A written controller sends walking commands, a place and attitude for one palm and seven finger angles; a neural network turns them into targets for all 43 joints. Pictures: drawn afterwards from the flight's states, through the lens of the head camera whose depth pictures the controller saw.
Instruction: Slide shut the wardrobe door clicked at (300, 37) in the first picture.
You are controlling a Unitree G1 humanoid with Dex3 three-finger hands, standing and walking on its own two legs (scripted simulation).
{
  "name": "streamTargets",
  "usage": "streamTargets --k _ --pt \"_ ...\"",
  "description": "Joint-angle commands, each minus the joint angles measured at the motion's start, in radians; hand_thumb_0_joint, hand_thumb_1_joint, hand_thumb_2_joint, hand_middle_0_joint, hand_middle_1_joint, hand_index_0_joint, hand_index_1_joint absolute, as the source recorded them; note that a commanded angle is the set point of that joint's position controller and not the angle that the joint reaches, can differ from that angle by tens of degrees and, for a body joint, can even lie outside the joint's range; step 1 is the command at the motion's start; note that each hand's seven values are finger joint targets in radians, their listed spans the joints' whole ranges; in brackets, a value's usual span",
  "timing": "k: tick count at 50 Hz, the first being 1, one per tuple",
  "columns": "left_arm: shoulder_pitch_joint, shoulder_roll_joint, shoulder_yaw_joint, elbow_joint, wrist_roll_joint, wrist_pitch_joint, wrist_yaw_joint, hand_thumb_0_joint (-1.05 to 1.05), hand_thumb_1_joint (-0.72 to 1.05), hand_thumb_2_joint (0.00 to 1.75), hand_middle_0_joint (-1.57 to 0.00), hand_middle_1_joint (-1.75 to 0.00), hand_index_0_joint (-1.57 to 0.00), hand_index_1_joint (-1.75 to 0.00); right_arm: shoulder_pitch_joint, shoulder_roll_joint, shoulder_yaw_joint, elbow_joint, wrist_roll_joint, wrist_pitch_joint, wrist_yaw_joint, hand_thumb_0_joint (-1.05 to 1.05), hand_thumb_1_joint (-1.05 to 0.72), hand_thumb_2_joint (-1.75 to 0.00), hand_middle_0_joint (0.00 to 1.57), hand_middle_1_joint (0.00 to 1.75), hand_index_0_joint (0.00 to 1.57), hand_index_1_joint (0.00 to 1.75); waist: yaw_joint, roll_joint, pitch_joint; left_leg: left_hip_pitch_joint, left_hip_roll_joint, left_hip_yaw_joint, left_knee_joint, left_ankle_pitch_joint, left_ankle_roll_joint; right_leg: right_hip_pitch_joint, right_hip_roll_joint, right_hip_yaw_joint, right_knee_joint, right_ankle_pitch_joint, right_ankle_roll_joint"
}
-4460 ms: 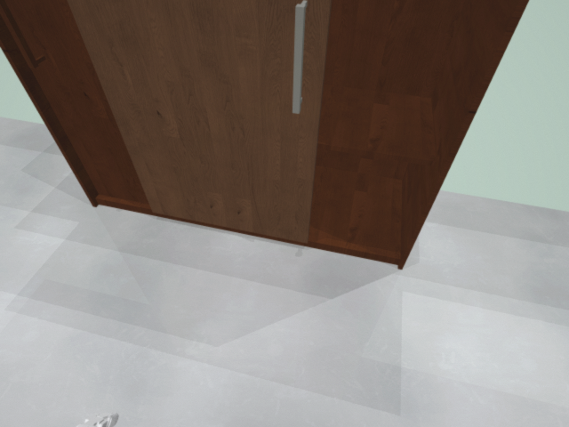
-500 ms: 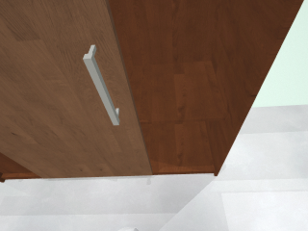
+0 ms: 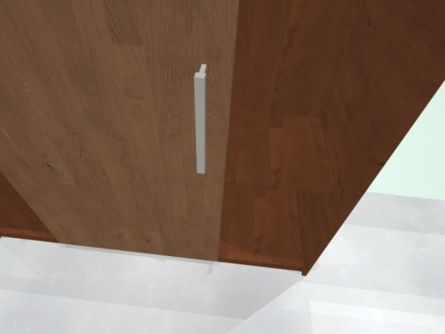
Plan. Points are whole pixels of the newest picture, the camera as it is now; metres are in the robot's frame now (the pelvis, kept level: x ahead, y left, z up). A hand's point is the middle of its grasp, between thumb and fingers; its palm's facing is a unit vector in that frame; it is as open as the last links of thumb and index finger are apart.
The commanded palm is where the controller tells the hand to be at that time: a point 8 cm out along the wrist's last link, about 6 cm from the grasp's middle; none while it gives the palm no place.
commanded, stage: come to a stop and stand still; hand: left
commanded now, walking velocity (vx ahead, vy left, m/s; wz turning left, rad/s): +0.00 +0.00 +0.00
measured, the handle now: (202, 124) +0.54 +0.11 +0.08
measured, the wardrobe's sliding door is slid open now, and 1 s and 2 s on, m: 0.40 0.40 0.40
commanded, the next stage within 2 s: look again from close up in 0.44 s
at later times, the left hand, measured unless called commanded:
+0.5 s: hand out of the picture -0.02 +0.18 -0.17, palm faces +0.01 -0.98 -0.19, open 7.3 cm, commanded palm none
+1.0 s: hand out of the picture -0.04 +0.20 -0.18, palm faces +0.02 -0.99 -0.17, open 7.4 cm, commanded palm none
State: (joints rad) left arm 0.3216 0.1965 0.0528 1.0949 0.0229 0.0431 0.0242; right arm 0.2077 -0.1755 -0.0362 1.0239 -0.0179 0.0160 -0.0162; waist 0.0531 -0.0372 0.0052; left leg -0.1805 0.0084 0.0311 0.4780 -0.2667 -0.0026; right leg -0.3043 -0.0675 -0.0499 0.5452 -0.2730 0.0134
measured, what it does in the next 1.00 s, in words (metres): steps on the spot: right foot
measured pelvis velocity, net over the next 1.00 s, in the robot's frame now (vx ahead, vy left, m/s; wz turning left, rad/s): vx -0.03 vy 0.03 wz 0.00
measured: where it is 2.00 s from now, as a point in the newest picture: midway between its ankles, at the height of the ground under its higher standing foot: outside the picture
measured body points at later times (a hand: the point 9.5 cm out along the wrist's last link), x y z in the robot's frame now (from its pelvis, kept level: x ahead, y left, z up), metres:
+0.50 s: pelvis -0.01 +0.01 +0.01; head -0.01 +0.01 +0.46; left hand -0.01 +0.23 -0.15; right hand -0.04 -0.19 -0.16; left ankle -0.01 +0.12 -0.74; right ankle -0.03 -0.10 -0.74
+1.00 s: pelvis -0.03 +0.03 +0.00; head -0.04 +0.04 +0.45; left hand -0.04 +0.25 -0.16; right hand -0.02 -0.19 -0.16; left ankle -0.01 +0.12 -0.74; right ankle -0.03 -0.10 -0.74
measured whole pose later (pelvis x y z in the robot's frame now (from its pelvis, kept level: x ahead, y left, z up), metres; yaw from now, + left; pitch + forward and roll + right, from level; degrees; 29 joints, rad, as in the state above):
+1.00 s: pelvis -0.03 +0.03 +0.00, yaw +0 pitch -2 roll +0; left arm 0.32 0.14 -0.01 1.09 0.02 -0.02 0.03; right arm 0.30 -0.16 0.01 1.08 -0.02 -0.02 -0.02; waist 0.00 -0.01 0.00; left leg -0.23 -0.03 0.05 0.49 -0.23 0.05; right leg -0.22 -0.04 -0.04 0.50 -0.26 0.02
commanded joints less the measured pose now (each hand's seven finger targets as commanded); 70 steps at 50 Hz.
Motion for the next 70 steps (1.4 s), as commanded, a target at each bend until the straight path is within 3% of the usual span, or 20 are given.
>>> streamTargets --k 1,3,5,7,9,11,12,14,19,25,26,27,28,29,31,32,35,38,53,70 --pt "-0.001 0.038 -0.001 -0.04 0.009 -0.011 0.002 0.0 0.9 0.9 -0.2 -0.3 -0.2 -0.3 -0.019 -0.135 -0.003 -0.04 -0.001 -0.014 -0.016 0.0 -0.9 -0.9 0.2 0.3 0.2 0.3 -0.016 0.284 0.152 -0.235 0.215 -0.239 -0.396 -0.268 0.107 -0.011 0.016 0.027 0.191 -0.103 -0.005" --pt "0.043 0.035 -0.005 -0.016 0.005 -0.014 -0.002 0.0 0.9 0.9 -0.2 -0.3 -0.2 -0.3 -0.023 -0.119 0.006 -0.028 0.002 -0.016 -0.023 0.0 -0.9 -0.9 0.2 0.3 0.2 0.3 -0.003 0.251 0.128 -0.189 0.194 -0.182 -0.347 -0.133 0.12 -0.018 0.011 0.037 0.231 -0.1 -0.006" --pt "0.052 0.023 -0.015 -0.008 0.002 -0.023 0.0 0.0 0.9 0.9 -0.2 -0.3 -0.2 -0.3 0.009 -0.112 0.005 -0.012 0.002 -0.018 -0.025 0.0 -0.9 -0.9 0.2 0.3 0.2 0.3 -0.014 0.194 0.103 -0.084 0.18 -0.156 -0.292 0.016 0.129 -0.04 0.01 0.026 0.173 -0.11 0.003" --pt "0.039 0.02 -0.023 -0.005 -0.004 -0.032 0.002 0.0 0.9 0.9 -0.2 -0.3 -0.2 -0.3 0.055 -0.111 0.006 0.011 0.004 -0.022 -0.026 0.0 -0.9 -0.9 0.2 0.3 0.2 0.3 -0.028 0.144 0.072 -0.009 0.186 -0.151 -0.237 0.172 0.138 -0.013 0.01 0.021 0.047 -0.097 0.01" --pt "0.083 0.02 -0.028 0.017 -0.008 -0.046 0.008 0.0 0.9 0.9 -0.2 -0.3 -0.2 -0.3 0.079 -0.104 0.007 0.028 0.009 -0.031 -0.029 0.0 -0.9 -0.9 0.2 0.3 0.2 0.3 -0.016 0.105 0.008 0.033 0.153 -0.127 -0.133 0.312 0.105 0.092 0.006 0.035 -0.17 0.087 0.01" --pt "0.073 0.059 -0.03 0.033 -0.01 -0.063 0.015 0.0 0.9 0.9 -0.2 -0.3 -0.2 -0.3 0.104 -0.064 0.013 0.038 0.021 -0.038 -0.024 0.0 -0.9 -0.9 0.2 0.3 0.2 0.3 -0.047 0.015 -0.037 0.003 0.095 -0.08 -0.093 0.266 0.042 0.181 -0.078 0.135 -0.2 0.275 -0.026" --pt "0.059 0.069 -0.031 0.03 -0.013 -0.065 0.016 0.0 0.9 0.9 -0.2 -0.3 -0.2 -0.3 0.108 -0.059 0.016 0.044 0.022 -0.039 -0.02 0.0 -0.9 -0.9 0.2 0.3 0.2 0.3 -0.053 0.027 -0.027 0.001 0.086 -0.083 -0.114 0.23 0.033 0.182 -0.097 0.127 -0.19 0.308 -0.037" --pt "0.045 0.043 -0.036 0.045 -0.015 -0.072 0.016 0.0 0.9 0.9 -0.2 -0.3 -0.2 -0.3 0.11 -0.063 0.018 0.065 0.014 -0.036 -0.023 0.0 -0.9 -0.9 0.2 0.3 0.2 0.3 -0.059 -0.086 -0.028 0.045 0.091 -0.071 -0.116 0.239 0.022 0.15 -0.073 0.12 -0.182 0.314 -0.045" --pt "0.023 0.024 -0.041 0.043 -0.017 -0.058 0.019 0.0 0.9 0.9 -0.2 -0.3 -0.2 -0.3 0.131 -0.055 0.028 0.102 0.012 -0.034 -0.022 0.0 -0.9 -0.9 0.2 0.3 0.2 0.3 -0.053 -0.007 0.088 0.002 0.093 -0.081 -0.181 0.138 0.024 0.096 -0.041 0.104 -0.223 0.098 -0.033" --pt "0.032 0.023 -0.038 0.043 -0.018 -0.054 0.019 0.0 0.9 0.9 -0.2 -0.3 -0.2 -0.3 0.158 -0.037 0.03 0.12 0.01 -0.033 -0.022 0.0 -0.9 -0.9 0.2 0.3 0.2 0.3 -0.047 0.049 0.094 -0.028 0.09 -0.082 -0.201 0.075 0.023 0.111 -0.037 0.098 -0.227 0.071 -0.034" --pt "0.088 0.05 -0.053 0.049 0.005 -0.09 0.054 0.0 0.9 0.9 -0.2 -0.3 -0.2 -0.3 0.06 -0.075 0.036 0.04 0.012 -0.057 -0.004 0.0 -0.9 -0.9 0.2 0.3 0.2 0.3 -0.014 -0.017 0.127 -0.112 0.1 -0.038 0.035 0.217 0.003 0.09 -0.083 0.124 -0.182 0.446 -0.033" --pt "0.065 0.09 -0.049 0.024 -0.007 -0.103 0.044 0.0 0.9 0.9 -0.2 -0.3 -0.2 -0.3 0.076 -0.055 0.039 -0.003 0.014 -0.046 0.0 0.0 -0.9 -0.9 0.2 0.3 0.2 0.3 -0.059 0.002 0.089 -0.088 0.07 -0.038 -0.006 0.114 0.001 0.109 -0.118 0.123 -0.171 0.503 -0.056" --pt "0.054 0.071 -0.048 0.005 -0.011 -0.104 0.036 0.0 0.9 0.9 -0.2 -0.3 -0.2 -0.3 0.142 -0.011 0.038 0.016 0.0 -0.048 -0.003 0.0 -0.9 -0.9 0.2 0.3 0.2 0.3 -0.069 0.029 0.015 -0.072 0.04 -0.048 -0.024 0.055 0.016 0.147 -0.118 0.142 -0.138 0.437 -0.068" --pt "0.036 0.063 -0.052 0.0 -0.016 -0.1 0.032 0.0 0.9 0.9 -0.2 -0.3 -0.2 -0.3 0.171 -0.025 0.038 0.027 -0.003 -0.051 -0.005 0.0 -0.9 -0.9 0.2 0.3 0.2 0.3 -0.076 0.049 -0.051 -0.056 0.049 -0.054 -0.021 0.084 0.023 0.15 -0.096 0.12 -0.127 0.28 -0.075" --pt "0.028 0.05 -0.051 -0.012 -0.016 -0.091 0.026 0.0 0.9 0.9 -0.2 -0.3 -0.2 -0.3 0.17 -0.037 0.036 0.029 0.0 -0.049 -0.007 0.0 -0.9 -0.9 0.2 0.3 0.2 0.3 -0.07 0.082 -0.052 -0.047 0.068 -0.072 -0.028 0.117 0.029 0.122 -0.061 0.106 -0.133 0.102 -0.069" --pt "0.017 0.053 -0.051 -0.018 -0.014 -0.084 0.025 0.0 0.9 0.9 -0.2 -0.3 -0.2 -0.3 0.167 -0.041 0.036 0.021 0.0 -0.045 -0.006 0.0 -0.9 -0.9 0.2 0.3 0.2 0.3 -0.067 0.041 -0.003 -0.079 0.074 -0.085 -0.033 0.088 0.035 0.096 -0.048 0.09 -0.14 0.04 -0.063" --pt "0.019 0.036 -0.052 -0.025 -0.011 -0.076 0.021 0.0 0.9 0.9 -0.2 -0.3 -0.2 -0.3 0.162 -0.053 0.035 0.016 0.0 -0.044 -0.006 0.0 -0.9 -0.9 0.2 0.3 0.2 0.3 -0.066 0.044 0.066 -0.119 0.075 -0.104 -0.066 0.056 0.04 0.053 -0.036 0.091 -0.134 -0.008 -0.062" --pt "0.032 0.036 -0.052 -0.03 -0.01 -0.073 0.019 0.0 0.9 0.9 -0.2 -0.3 -0.2 -0.3 0.158 -0.062 0.034 0.012 0.002 -0.044 -0.006 0.0 -0.9 -0.9 0.2 0.3 0.2 0.3 -0.06 0.034 0.084 -0.136 0.079 -0.115 -0.091 0.025 0.045 0.051 -0.029 0.085 -0.13 -0.009 -0.057" --pt "0.079 0.034 -0.048 -0.039 -0.004 -0.066 0.014 0.0 0.9 0.9 -0.2 -0.3 -0.2 -0.3 0.131 -0.086 0.028 0.022 0.005 -0.044 -0.005 0.0 -0.9 -0.9 0.2 0.3 0.2 0.3 -0.049 0.044 0.096 -0.152 0.086 -0.131 -0.172 -0.108 0.048 0.064 -0.029 0.081 -0.148 -0.006 -0.043" --pt "0.108 0.016 -0.05 -0.018 -0.008 -0.07 0.017 0.0 0.9 0.9 -0.2 -0.3 -0.2 -0.3 0.141 -0.062 0.032 0.064 0.009 -0.048 -0.007 0.0 -0.9 -0.9 0.2 0.3 0.2 0.3 -0.049 0.04 0.06 -0.101 0.084 -0.111 -0.154 0.007 0.045 0.079 -0.037 0.088 -0.16 0.05 -0.043"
